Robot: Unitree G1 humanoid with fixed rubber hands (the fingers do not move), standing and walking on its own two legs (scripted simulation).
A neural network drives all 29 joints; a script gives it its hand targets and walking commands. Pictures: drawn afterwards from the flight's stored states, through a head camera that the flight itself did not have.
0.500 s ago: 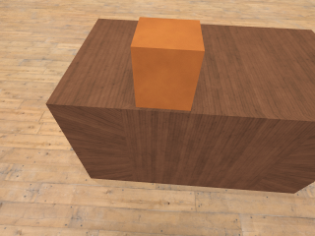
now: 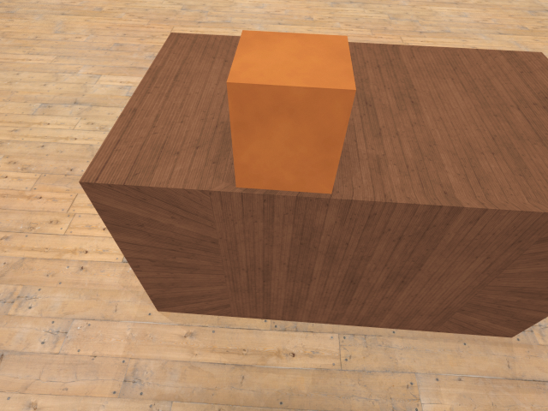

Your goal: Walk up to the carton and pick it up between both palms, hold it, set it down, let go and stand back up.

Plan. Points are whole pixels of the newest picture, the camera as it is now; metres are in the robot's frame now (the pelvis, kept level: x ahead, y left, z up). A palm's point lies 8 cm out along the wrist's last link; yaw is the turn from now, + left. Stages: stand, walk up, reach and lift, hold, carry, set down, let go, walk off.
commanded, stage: stand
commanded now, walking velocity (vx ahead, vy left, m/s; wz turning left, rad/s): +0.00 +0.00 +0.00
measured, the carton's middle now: (288, 115) +0.65 -0.01 +0.06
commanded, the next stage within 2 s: none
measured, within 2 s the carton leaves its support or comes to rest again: neither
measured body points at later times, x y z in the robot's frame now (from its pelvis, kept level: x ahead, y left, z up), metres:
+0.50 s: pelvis +0.01 +0.00 +0.00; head +0.01 +0.00 +0.45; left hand -0.03 +0.20 -0.16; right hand -0.02 -0.20 -0.16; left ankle +0.00 +0.12 -0.74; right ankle +0.00 -0.12 -0.74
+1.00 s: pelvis +0.01 +0.00 +0.00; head +0.02 +0.00 +0.45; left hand -0.03 +0.20 -0.16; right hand -0.02 -0.20 -0.16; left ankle +0.00 +0.12 -0.74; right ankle +0.00 -0.12 -0.74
